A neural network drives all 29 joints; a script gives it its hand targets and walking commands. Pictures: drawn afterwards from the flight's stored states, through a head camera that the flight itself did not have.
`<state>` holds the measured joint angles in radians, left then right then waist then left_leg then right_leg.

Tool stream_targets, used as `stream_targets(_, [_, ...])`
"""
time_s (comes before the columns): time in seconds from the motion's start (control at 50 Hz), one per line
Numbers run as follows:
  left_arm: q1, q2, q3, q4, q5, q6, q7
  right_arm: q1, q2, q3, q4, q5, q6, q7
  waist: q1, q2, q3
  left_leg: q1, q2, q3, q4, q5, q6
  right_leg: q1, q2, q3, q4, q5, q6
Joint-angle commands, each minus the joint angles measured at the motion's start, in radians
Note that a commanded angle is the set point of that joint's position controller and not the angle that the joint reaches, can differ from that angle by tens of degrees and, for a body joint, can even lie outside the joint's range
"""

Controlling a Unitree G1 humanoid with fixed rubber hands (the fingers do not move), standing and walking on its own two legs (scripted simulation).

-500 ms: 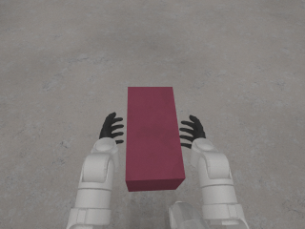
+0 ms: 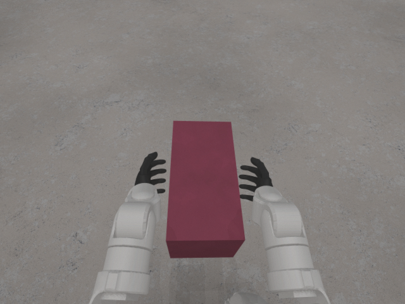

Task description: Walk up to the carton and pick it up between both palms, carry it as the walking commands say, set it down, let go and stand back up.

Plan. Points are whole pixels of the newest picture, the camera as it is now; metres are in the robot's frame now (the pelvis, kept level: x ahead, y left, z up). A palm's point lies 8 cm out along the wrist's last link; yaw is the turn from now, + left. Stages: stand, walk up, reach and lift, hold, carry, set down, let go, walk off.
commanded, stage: carry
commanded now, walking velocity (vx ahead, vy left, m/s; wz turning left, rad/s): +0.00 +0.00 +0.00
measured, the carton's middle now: (202, 186) +0.37 +0.01 -0.06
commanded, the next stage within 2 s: none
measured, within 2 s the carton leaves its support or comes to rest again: neither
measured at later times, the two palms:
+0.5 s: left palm (200, 96) +0.62 +0.01 +0.00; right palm (283, 108) +0.60 -0.22 -0.02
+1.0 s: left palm (226, 28) +0.95 -0.08 +0.03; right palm (290, 37) +0.93 -0.31 +0.00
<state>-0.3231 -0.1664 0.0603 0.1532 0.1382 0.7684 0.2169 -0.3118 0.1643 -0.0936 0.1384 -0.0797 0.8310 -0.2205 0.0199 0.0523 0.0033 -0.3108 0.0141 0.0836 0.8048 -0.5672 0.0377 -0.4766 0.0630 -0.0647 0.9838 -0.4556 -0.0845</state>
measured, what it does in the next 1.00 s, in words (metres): walks ahead: right foot, then left foot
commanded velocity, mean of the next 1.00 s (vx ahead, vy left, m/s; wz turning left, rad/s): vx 0.00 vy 0.00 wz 0.00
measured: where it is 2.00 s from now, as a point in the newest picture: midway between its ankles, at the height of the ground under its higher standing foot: (247, 172)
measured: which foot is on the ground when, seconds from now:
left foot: down 0.00-0.06, up 0.08-0.24, down 0.26-0.48, up 0.50-0.82, down 0.84-1.00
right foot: up 0.00-0.02, down 0.04-0.28, up 0.30-0.46, down 0.48-0.82, up 0.84-1.00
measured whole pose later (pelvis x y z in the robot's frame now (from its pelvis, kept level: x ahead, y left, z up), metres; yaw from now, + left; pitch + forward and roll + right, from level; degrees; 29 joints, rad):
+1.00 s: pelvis +0.63 -0.17 -0.02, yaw -4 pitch +4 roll +4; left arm -0.32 -0.17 0.10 0.17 0.10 0.70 0.29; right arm -0.36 0.18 -0.08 0.17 -0.08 0.78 -0.23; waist -0.04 0.07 0.02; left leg -0.37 -0.04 0.12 0.91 -0.59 0.05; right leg -0.83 0.10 0.15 1.66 -0.86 -0.01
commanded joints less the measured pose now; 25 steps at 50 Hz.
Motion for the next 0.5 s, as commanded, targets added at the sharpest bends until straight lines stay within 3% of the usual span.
stream_targets(0.0, [-0.517, -0.948, -0.496, -0.198, -0.307, -0.025, -0.238, -0.680, 0.894, 0.529, -0.263, 0.256, -0.089, 0.235, -0.014, 0.110, -0.594, 0.558, 0.203, -0.110, -0.011, 1.799, 0.043, -0.011, 0.001, -0.025, -0.345, 0.107, 0.002])
stream_targets(0.02, [-0.388, -0.939, -0.450, -0.049, -0.250, -0.018, -0.248, -0.599, 0.892, 0.525, -0.161, 0.215, -0.082, 0.238, 0.011, -0.038, -0.644, 0.332, 0.152, -0.035, 0.174, 1.583, 0.002, 0.299, -0.059, 0.075, -0.398, 0.702, -0.031])
stream_targets(0.04, [-0.407, -0.936, -0.420, -0.033, -0.239, -0.032, -0.249, -0.658, 0.896, 0.541, -0.183, 0.216, -0.092, 0.243, 0.041, -0.283, -0.713, -0.055, 0.043, 0.024, 0.443, 0.952, -0.069, 0.713, -0.226, 0.296, -0.275, 1.657, -0.151])
stream_targets(0.06, [-0.489, -0.960, -0.458, -0.095, -0.260, -0.048, -0.256, -0.630, 0.945, 0.543, -0.190, 0.219, -0.103, 0.260, 0.026, -0.410, -0.698, -0.313, -0.078, -0.018, 0.502, 0.010, -0.058, 0.926, -0.354, 0.454, -0.257, 2.158, -0.241])
stream_targets(0.08, [-0.403, -0.946, -0.431, 0.026, -0.225, -0.056, -0.276, -0.652, 0.921, 0.561, -0.162, 0.208, -0.126, 0.274, 0.034, -0.369, -0.619, -0.443, -0.071, -0.077, 0.491, -0.046, -0.034, 0.944, -0.357, 0.470, -0.275, 2.043, -0.220])
stream_targets(0.1, [-0.547, -0.946, -0.450, -0.041, -0.236, -0.072, -0.283, -0.752, 0.934, 0.557, -0.170, 0.225, -0.140, 0.278, 0.038, -0.287, -0.511, -0.503, -0.057, -0.080, 0.465, -0.076, -0.021, 0.869, -0.344, 0.485, -0.318, 1.859, -0.202])
stream_targets(0.12, [-0.532, -1.003, -0.463, -0.104, -0.254, -0.078, -0.277, -0.839, 0.963, 0.599, -0.299, 0.276, -0.156, 0.270, 0.042, -0.243, -0.451, -0.572, -0.038, -0.070, 0.389, -0.080, -0.005, 0.877, -0.326, 0.492, -0.327, 1.802, -0.184])
stream_targets(0.14, [-0.577, -0.978, -0.470, -0.072, -0.253, -0.087, -0.289, -0.885, 0.948, 0.592, -0.232, 0.261, -0.170, 0.275, 0.040, -0.196, -0.432, -0.572, -0.038, -0.056, 0.309, -0.059, 0.003, 0.864, -0.299, 0.471, -0.311, 1.775, -0.143])
stream_targets(0.16, [-0.521, -0.987, -0.483, -0.130, -0.275, -0.077, -0.274, -0.783, 0.946, 0.571, -0.270, 0.265, -0.158, 0.261, 0.037, -0.232, -0.463, -0.496, -0.043, -0.037, 0.209, -0.021, 0.006, 0.828, -0.296, 0.414, -0.302, 1.849, -0.124])
stream_targets(0.18, [-0.537, -0.975, -0.487, -0.136, -0.282, -0.074, -0.277, -0.766, 0.962, 0.563, -0.245, 0.258, -0.156, 0.255, 0.028, -0.211, -0.498, -0.417, -0.062, -0.008, 0.170, 0.043, 0.011, 0.820, -0.269, 0.363, -0.273, 1.947, -0.081])
stream_targets(0.2, [-0.529, -0.992, -0.505, -0.041, -0.248, -0.072, -0.289, -0.731, 0.967, 0.553, -0.152, 0.222, -0.153, 0.277, 0.019, -0.170, -0.493, -0.251, -0.093, 0.043, -0.015, 0.108, 0.007, 0.702, -0.243, 0.254, -0.208, 2.051, -0.056])
stream_targets(0.22, [-0.495, -0.960, -0.472, -0.084, -0.257, -0.070, -0.276, -0.775, 0.969, 0.582, -0.242, 0.276, -0.152, 0.262, 0.007, -0.213, -0.494, -0.067, -0.121, 0.093, -0.088, 0.216, -0.008, 0.577, -0.219, 0.206, -0.164, 2.125, -0.005])
stream_targets(0.24, [-0.545, -0.962, -0.497, -0.053, -0.258, -0.076, -0.291, -0.710, 0.965, 0.551, -0.137, 0.218, -0.159, 0.277, -0.046, -0.102, -0.612, 0.225, -0.066, 0.021, -0.256, 0.504, 0.027, 0.418, -0.217, 0.158, 0.104, 1.951, 0.030])
stream_targets(0.26, [-0.630, -0.969, -0.520, -0.034, -0.283, -0.084, -0.305, -0.732, 0.942, 0.532, -0.120, 0.210, -0.178, 0.279, -0.107, 0.217, -0.688, 0.638, 0.106, -0.190, -0.203, 1.548, 0.157, 0.036, -0.100, 0.085, 0.513, 1.323, 0.117])
stream_targets(0.28, [-0.603, -0.955, -0.532, -0.104, -0.298, -0.091, -0.302, -0.693, 0.984, 0.563, -0.173, 0.250, -0.174, 0.271, -0.096, 0.419, -0.603, 0.949, 0.277, -0.435, -0.129, 2.185, 0.313, -0.461, 0.091, 0.066, 0.712, -0.002, 0.145])
stream_targets(0.3, [-0.625, -0.980, -0.536, -0.123, -0.319, -0.090, -0.300, -0.695, 0.983, 0.546, -0.190, 0.239, -0.163, 0.256, -0.104, 0.374, -0.528, 1.052, 0.331, -0.531, -0.142, 2.143, 0.318, -0.732, 0.087, 0.138, 0.849, -0.404, 0.088])
stream_targets(0.32, [-0.576, -0.982, -0.529, -0.217, -0.352, -0.086, -0.283, -0.732, 0.980, 0.582, -0.339, 0.292, -0.159, 0.232, -0.129, 0.269, -0.374, 1.024, 0.331, -0.583, -0.138, 1.996, 0.295, -0.953, 0.060, 0.225, 0.893, -0.624, 0.046])
stream_targets(0.34, [-0.606, -0.967, -0.510, -0.342, -0.386, -0.086, -0.262, -0.819, 0.982, 0.622, -0.481, 0.349, -0.148, 0.210, -0.138, 0.121, -0.350, 1.037, 0.324, -0.578, -0.105, 1.807, 0.259, -1.078, 0.052, 0.244, 0.875, -0.715, 0.018])
stream_targets(0.36, [-0.588, -0.952, -0.488, -0.273, -0.360, -0.074, -0.260, -0.762, 0.982, 0.615, -0.377, 0.309, -0.124, 0.216, -0.117, 0.000, -0.383, 1.003, 0.344, -0.592, -0.053, 1.666, 0.224, -1.061, 0.006, 0.279, 0.728, -0.721, -0.015])
stream_targets(0.38, [-0.423, -0.961, -0.461, -0.159, -0.306, -0.065, -0.270, -0.786, 1.010, 0.688, -0.399, 0.311, -0.126, 0.225, -0.090, -0.101, -0.446, 0.939, 0.314, -0.509, 0.000, 1.518, 0.161, -0.952, -0.045, 0.269, 0.390, -0.609, -0.028])
stream_targets(0.4, [-0.485, -0.907, -0.471, -0.206, -0.322, -0.071, -0.267, -0.785, 0.981, 0.686, -0.363, 0.303, -0.111, 0.225, -0.038, -0.149, -0.500, 0.636, 0.198, -0.293, 0.024, 1.462, 0.070, -0.485, -0.045, 0.135, -0.087, -0.325, -0.013])
stream_targets(0.42, [-0.431, -0.896, -0.460, -0.203, -0.284, -0.079, -0.267, -0.681, 1.000, 0.692, -0.296, 0.293, -0.116, 0.238, -0.008, -0.038, -0.607, 0.387, 0.131, -0.137, 0.112, 1.360, 0.013, 0.027, 0.014, 0.048, -0.360, 0.140, 0.025])
stream_targets(0.44, [-0.413, -0.893, -0.425, -0.224, -0.283, -0.076, -0.262, -0.664, 0.985, 0.699, -0.312, 0.318, -0.105, 0.242, 0.031, -0.084, -0.634, 0.109, 0.099, -0.058, 0.230, 0.985, -0.026, 0.452, -0.024, 0.097, -0.481, 0.573, -0.006])
stream_targets(0.46, [-0.493, -0.916, -0.405, -0.255, -0.302, -0.086, -0.251, -0.727, 1.005, 0.714, -0.388, 0.349, -0.106, 0.245, 0.000, -0.303, -0.689, -0.127, -0.051, -0.015, 0.536, 0.152, -0.056, 0.732, -0.214, 0.374, -0.367, 1.367, -0.121])
stream_targets(0.48, [-0.460, -0.932, -0.423, -0.236, -0.280, -0.086, -0.251, -0.713, 0.986, 0.719, -0.363, 0.315, -0.100, 0.259, 0.004, -0.503, -0.750, -0.210, -0.165, -0.039, 0.747, -0.007, -0.079, 0.841, -0.357, 0.617, -0.319, 2.065, -0.192])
